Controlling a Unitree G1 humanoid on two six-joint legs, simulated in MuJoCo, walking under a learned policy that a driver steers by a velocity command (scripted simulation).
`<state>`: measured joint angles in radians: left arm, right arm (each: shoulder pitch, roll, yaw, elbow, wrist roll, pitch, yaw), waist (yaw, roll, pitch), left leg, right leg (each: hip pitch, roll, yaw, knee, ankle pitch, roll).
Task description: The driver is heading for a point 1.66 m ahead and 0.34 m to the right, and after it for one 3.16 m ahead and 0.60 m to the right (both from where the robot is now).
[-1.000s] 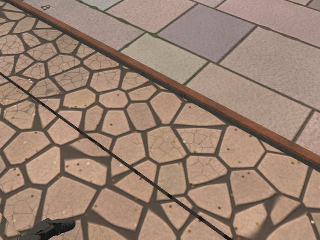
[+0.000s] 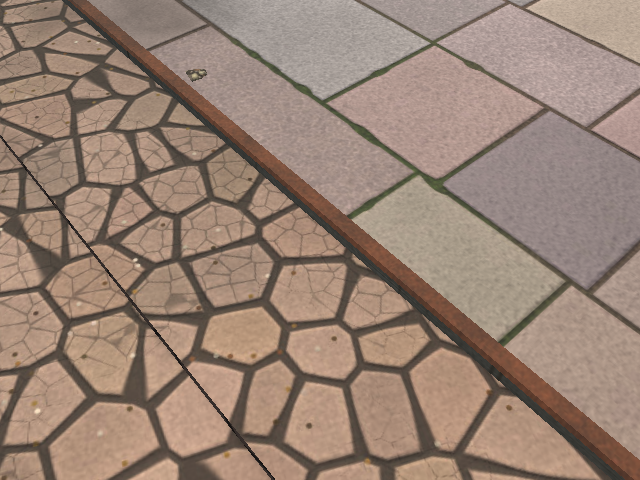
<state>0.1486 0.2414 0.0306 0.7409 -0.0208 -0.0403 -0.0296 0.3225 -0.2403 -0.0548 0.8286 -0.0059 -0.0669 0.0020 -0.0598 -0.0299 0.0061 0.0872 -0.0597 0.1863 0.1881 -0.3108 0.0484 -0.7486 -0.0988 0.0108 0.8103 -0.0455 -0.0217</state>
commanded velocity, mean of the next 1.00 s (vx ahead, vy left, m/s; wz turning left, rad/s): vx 0.50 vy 0.00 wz -0.40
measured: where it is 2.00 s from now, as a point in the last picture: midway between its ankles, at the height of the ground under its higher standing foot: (387, 276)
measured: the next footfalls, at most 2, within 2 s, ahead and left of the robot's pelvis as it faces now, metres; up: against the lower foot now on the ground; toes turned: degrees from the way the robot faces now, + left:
right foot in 0.08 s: +0.25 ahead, -0.13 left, +0.04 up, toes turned -5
left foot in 0.52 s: +0.47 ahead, +0.08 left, +0.04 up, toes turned -24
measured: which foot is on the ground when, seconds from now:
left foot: down 0.00-0.12, up 0.14-0.50, down 0.52-0.94, up 0.96-1.00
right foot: up 0.00-0.06, down 0.08-0.52, up 0.54-0.92, down 0.94-1.00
